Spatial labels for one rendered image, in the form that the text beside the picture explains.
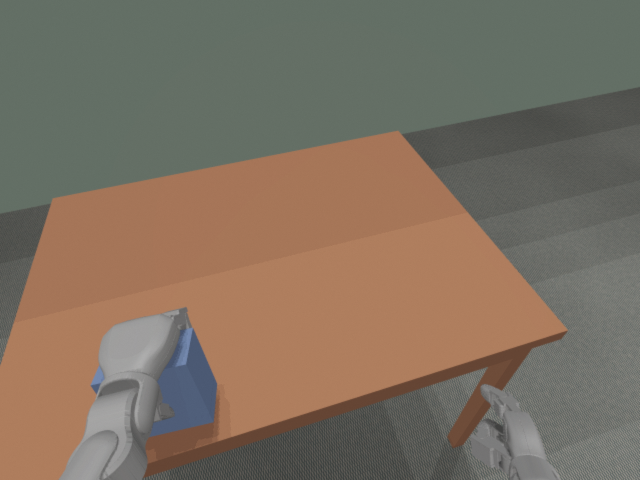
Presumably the table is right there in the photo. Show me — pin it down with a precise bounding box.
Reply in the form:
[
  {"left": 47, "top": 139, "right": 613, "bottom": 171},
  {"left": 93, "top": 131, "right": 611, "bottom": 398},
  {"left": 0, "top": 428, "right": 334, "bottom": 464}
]
[{"left": 0, "top": 131, "right": 568, "bottom": 480}]

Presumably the robot right hand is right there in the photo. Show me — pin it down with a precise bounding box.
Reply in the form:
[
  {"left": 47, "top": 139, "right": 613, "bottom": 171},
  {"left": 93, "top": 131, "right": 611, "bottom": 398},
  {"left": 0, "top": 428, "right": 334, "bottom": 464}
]
[{"left": 471, "top": 384, "right": 547, "bottom": 475}]

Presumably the sponge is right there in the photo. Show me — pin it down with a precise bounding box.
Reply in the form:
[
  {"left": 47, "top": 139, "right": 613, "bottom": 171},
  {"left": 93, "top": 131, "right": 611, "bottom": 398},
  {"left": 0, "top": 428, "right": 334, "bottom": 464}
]
[{"left": 90, "top": 328, "right": 217, "bottom": 437}]

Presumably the robot left hand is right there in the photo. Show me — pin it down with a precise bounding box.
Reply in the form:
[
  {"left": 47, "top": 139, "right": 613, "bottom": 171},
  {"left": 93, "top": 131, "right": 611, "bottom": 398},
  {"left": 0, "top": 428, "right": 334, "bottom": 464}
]
[{"left": 98, "top": 307, "right": 192, "bottom": 422}]

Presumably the left robot forearm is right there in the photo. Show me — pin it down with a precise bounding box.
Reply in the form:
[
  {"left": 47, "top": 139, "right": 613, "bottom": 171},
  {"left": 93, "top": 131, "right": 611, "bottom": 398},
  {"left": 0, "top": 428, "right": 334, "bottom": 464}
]
[{"left": 59, "top": 372, "right": 159, "bottom": 480}]

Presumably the right robot forearm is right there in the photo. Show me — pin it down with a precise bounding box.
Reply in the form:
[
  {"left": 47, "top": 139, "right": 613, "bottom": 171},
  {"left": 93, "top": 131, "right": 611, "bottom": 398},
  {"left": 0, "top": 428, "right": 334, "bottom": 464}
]
[{"left": 509, "top": 455, "right": 560, "bottom": 480}]

